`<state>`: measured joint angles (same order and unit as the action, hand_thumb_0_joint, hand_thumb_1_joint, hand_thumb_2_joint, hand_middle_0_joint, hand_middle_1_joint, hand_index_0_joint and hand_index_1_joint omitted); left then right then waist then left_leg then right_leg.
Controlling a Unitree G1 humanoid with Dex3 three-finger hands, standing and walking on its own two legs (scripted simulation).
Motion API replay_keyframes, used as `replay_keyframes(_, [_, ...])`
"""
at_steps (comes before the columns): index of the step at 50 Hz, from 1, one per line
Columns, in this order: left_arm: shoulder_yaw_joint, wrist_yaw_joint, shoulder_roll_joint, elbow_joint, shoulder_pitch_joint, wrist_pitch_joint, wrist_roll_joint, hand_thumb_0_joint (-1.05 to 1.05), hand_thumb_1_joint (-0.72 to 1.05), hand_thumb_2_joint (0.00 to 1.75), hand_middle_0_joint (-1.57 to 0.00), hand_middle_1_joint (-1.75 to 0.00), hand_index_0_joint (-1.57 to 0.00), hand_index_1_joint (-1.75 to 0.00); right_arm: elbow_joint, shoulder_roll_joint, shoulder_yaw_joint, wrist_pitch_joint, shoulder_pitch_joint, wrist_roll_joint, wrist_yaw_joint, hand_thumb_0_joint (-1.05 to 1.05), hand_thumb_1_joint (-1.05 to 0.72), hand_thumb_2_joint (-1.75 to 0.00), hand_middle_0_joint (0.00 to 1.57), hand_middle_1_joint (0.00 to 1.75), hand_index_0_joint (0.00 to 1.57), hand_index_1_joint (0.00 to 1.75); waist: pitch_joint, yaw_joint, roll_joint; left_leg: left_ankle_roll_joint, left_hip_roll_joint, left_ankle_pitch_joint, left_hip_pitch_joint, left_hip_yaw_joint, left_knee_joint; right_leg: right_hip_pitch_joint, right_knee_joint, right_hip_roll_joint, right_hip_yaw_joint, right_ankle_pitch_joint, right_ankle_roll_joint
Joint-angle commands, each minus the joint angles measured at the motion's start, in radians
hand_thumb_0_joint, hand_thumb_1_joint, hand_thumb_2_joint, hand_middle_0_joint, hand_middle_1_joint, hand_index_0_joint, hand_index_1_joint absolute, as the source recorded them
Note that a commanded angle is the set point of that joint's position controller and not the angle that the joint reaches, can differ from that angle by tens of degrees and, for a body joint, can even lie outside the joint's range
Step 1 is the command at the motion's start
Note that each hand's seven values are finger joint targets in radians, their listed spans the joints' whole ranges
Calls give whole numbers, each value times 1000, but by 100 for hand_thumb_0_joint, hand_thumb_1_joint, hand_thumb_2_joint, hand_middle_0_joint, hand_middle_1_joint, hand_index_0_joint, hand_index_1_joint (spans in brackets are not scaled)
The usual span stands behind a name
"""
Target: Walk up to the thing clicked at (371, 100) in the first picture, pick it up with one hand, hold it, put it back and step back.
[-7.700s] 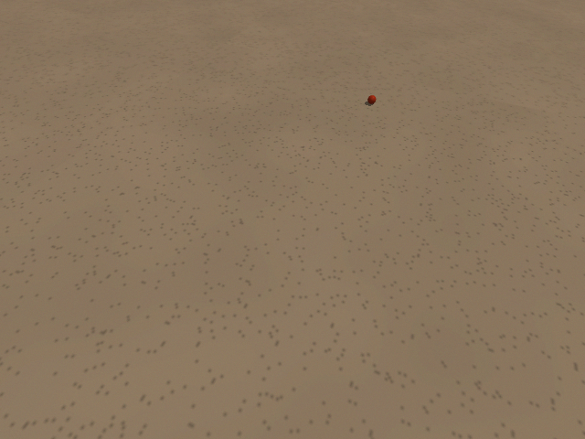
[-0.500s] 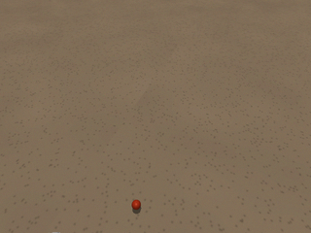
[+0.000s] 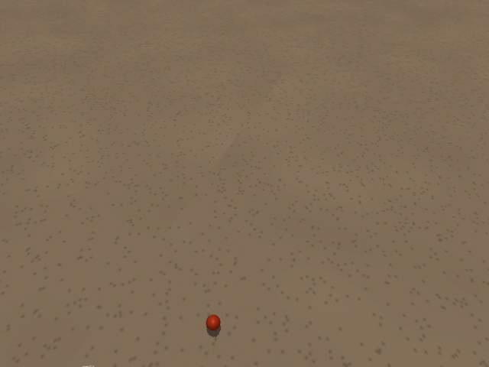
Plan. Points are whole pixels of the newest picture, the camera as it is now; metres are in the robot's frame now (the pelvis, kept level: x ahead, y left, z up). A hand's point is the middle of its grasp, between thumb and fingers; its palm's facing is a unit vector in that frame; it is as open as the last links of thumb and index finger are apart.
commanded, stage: walk up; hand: left
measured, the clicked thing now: (213, 322) +0.41 +0.11 -0.75
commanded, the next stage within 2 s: none
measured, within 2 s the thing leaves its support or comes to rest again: neither
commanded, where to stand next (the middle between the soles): +0.04 -0.01 m, yaw +0 degrees
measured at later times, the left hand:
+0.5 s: hand out of the picture +0.12 +0.22 -0.15, palm faces +0.01 -0.92 -0.40, open 7.4 cm
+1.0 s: hand out of the picture +0.03 +0.28 -0.17, palm faces -0.03 -0.91 -0.42, open 7.4 cm
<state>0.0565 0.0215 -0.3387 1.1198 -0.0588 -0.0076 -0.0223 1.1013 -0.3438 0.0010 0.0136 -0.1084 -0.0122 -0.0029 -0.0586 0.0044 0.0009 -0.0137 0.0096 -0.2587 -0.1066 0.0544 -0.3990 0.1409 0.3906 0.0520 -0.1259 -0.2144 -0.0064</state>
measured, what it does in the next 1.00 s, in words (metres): steps on the spot: left foot, then right foot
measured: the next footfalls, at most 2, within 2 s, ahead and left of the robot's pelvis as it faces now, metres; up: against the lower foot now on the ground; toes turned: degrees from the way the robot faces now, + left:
left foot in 0.64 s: +0.07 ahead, +0.12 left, +0.00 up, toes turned +0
right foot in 0.94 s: -0.01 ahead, -0.12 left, +0.00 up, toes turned +0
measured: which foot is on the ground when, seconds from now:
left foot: down 0.00-0.24, up 0.26-0.62, down 0.64-1.00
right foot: down 0.00-0.68, up 0.70-0.92, down 0.94-1.00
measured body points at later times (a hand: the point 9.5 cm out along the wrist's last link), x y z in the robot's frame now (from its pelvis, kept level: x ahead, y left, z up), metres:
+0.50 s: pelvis +0.04 -0.03 -0.01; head +0.11 -0.06 +0.43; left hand +0.12 +0.26 -0.12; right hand +0.14 -0.34 -0.16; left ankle +0.04 +0.12 -0.70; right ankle +0.04 -0.13 -0.74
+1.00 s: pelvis -0.02 +0.00 -0.02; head +0.02 -0.01 +0.43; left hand +0.03 +0.32 -0.14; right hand +0.10 -0.31 -0.14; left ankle +0.05 +0.11 -0.74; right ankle -0.05 -0.12 -0.75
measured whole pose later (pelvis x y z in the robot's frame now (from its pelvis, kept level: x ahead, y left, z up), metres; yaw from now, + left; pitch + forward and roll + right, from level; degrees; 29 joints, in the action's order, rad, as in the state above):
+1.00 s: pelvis -0.02 +0.00 -0.02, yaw +0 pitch -3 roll -2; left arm 0.07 -0.01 -0.38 0.96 -0.24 0.00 -0.04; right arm 0.86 -0.38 0.05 -0.04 -0.13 -0.03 0.02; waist -0.12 0.00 -0.06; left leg 0.02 0.04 -0.35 -0.38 0.00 -0.71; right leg 0.17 0.60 -0.04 -0.01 -0.38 0.03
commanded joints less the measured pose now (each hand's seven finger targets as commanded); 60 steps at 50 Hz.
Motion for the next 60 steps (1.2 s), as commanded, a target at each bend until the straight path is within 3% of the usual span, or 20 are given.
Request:
replay_keyframes(1, [59, 10, -235, -112, 34, 22, -21, 0, 90, 90, -20, -30, -20, -30, -75, -296, 82, 33, -74, -16, -1, 0, -90, -90, 20, 30, 20, 30, 43, -14, -40, 134, 104, -368, -99, 151, 81, 61, 76, 47, 100, -398, 69])
replay_keyframes(3, [57, 20, -199, -152, 72, 19, -19, 0, 90, 90, -20, -30, -20, -30, -86, -325, 99, 37, -129, -23, -2, 0, -90, -90, 20, 30, 20, 30, -85, -42, -123, 189, 195, -411, -34, 325, 178, 290, 228, -22, 47, -287, 45])
replay_keyframes(6, [59, 20, -215, -198, 47, 33, -11, 0, 90, 90, -20, -30, -20, -30, -146, -358, 118, 55, -107, -25, -9, 0, -90, -90, 20, 30, 20, 30, -101, -29, -159, 282, 305, -97, 19, 412, 142, 398, 337, 40, 163, -319, 50])
replay_keyframes(8, [57, 15, -199, -174, -42, 46, -7, 0, 90, 90, -20, -30, -20, -30, -175, -320, 110, 53, -45, -22, -11, 0, -90, -90, 20, 30, 20, 30, -6, 25, -142, 223, 243, 189, 3, 251, 11, 216, 175, 23, 137, -208, 58])
replay_keyframes(10, [55, -14, -217, -110, -164, 63, -3, 0, 90, 90, -20, -30, -20, -30, -208, -183, 61, 34, 26, 8, -11, 0, -90, -90, 20, 30, 20, 30, 93, 85, 8, 63, 67, 430, -152, 36, -263, -138, -81, 59, 185, 285, 45])
replay_keyframes(11, [70, -30, -326, -118, -191, 68, -1, 0, 90, 90, -20, -30, -20, -30, -215, -141, 49, 25, -3, 22, -15, 0, -90, -90, 20, 30, 20, 30, 106, 91, 216, 3, -57, 72, -298, 3, -407, -220, -106, 248, 434, 554, 93])
replay_keyframes(12, [61, -28, -334, -144, -120, 68, 0, 0, 90, 90, -20, -30, -20, -30, -188, -173, 58, 6, -60, 20, -31, 0, -90, -90, 20, 30, 20, 30, 111, 36, 115, 10, -38, -343, -228, 66, -444, -136, -38, 359, 483, 676, 219])
replay_keyframes(16, [31, -55, -247, -169, -82, 64, 21, 0, 90, 90, -20, -30, -20, -30, -144, -188, 61, -26, -92, 15, -28, 0, -90, -90, 20, 30, 20, 30, 63, -6, 102, 40, -12, -233, -279, 81, -515, -143, 51, 237, 270, 877, 132])
replay_keyframes(19, [37, -70, -265, -190, -73, 54, 19, 0, 90, 90, -20, -30, -20, -30, -144, -199, 66, -47, -75, 14, -21, 0, -90, -90, 20, 30, 20, 30, 76, 4, 145, 27, -31, -153, -304, 43, -537, -140, 77, 217, 239, 888, 144])
replay_keyframes(30, [59, -87, -299, -285, -31, 9, 27, 0, 90, 90, -20, -30, -20, -30, -218, -215, 105, -61, -50, -14, 5, 0, -90, -90, 20, 30, 20, 30, 136, -13, 163, 49, -6, -58, -202, -28, -235, -20, 264, 237, 229, 690, 177])
replay_keyframes(32, [50, -81, -260, -299, -36, -2, 42, 0, 90, 90, -20, -30, -20, -30, -231, -261, 123, -50, -61, -24, 6, 0, -90, -90, 20, 30, 20, 30, 164, -30, 13, 100, 75, 509, -60, 48, -86, 82, 414, 113, 152, 417, 78])
replay_keyframes(34, [46, -96, -221, -301, -30, -23, 53, 0, 90, 90, -20, -30, -20, -30, -266, -370, 151, -50, -32, -10, 8, 0, -90, -90, 20, 30, 20, 30, 221, -68, -313, 319, 363, 874, -16, 373, -40, 232, 755, -140, 157, -518, 29])
replay_keyframes(39, [46, -89, -242, -253, -138, -21, 47, 0, 90, 90, -20, -30, -20, -30, -337, -248, 124, -57, 72, -28, -13, 0, -90, -90, 20, 30, 20, 30, 134, 3, -173, 257, 209, 529, -76, 126, -90, 292, 835, -81, 215, -339, 15])
replay_keyframes(43, [43, -47, -232, -262, -130, 18, 3, 0, 90, 90, -20, -30, -20, -30, -321, -283, 139, -33, -48, -44, 11, 0, -90, -90, 20, 30, 20, 30, 167, -69, -154, 255, 229, -226, 14, 257, 21, 229, 389, -61, 138, -395, -9])
replay_keyframes(47, [61, -43, -229, -186, -267, 41, -20, 0, 90, 90, -20, -30, -20, -30, -323, -254, 111, -31, -3, -24, 13, 0, -90, -90, 20, 30, 20, 30, 72, 37, -38, 149, 178, -185, -293, 140, -107, -116, -66, -61, 153, -167, 74])
replay_keyframes(49, [83, -38, -353, -246, -159, 47, -38, 0, 90, 90, -20, -30, -20, -30, -332, -200, 91, -20, 56, -10, 8, 0, -90, -90, 20, 30, 20, 30, -48, 58, 202, 23, -20, -282, -420, -26, -380, 113, -224, 279, 662, -577, 237])
replay_keyframes(51, [57, -28, -284, -278, -60, 60, -19, 0, 90, 90, -20, -30, -20, -30, -285, -230, 96, -4, 19, 0, 13, 0, -90, -90, 20, 30, 20, 30, -105, -3, 50, 20, 14, -217, -293, 47, -367, 173, -145, 217, 515, -347, 216])
replay_keyframes(56, [61, -6, -308, -267, -144, 53, -9, 0, 90, 90, -20, -30, -20, -30, -247, -218, 90, 37, -62, -8, 20, 0, -90, -90, 20, 30, 20, 30, -12, 3, 171, 26, -43, -89, -145, -99, -132, 69, -27, 130, 327, -69, 159])
replay_keyframes(58, [40, -3, -252, -283, -136, 43, 0, 0, 90, 90, -20, -30, -20, -30, -220, -243, 111, 55, -150, -14, 7, 0, -90, -90, 20, 30, 20, 30, 42, -49, 64, 69, 0, -70, 110, 15, 11, 224, 172, 77, 251, 9, 113])
replay_keyframes(60, [44, -14, -251, -281, -140, 35, 8, 0, 90, 90, -20, -30, -20, -30, -229, -364, 143, 65, -240, -18, 5, 0, -90, -90, 20, 30, 20, 30, 43, -69, -138, 268, 361, -272, 140, 549, 159, 448, 547, -61, 184, -368, 51])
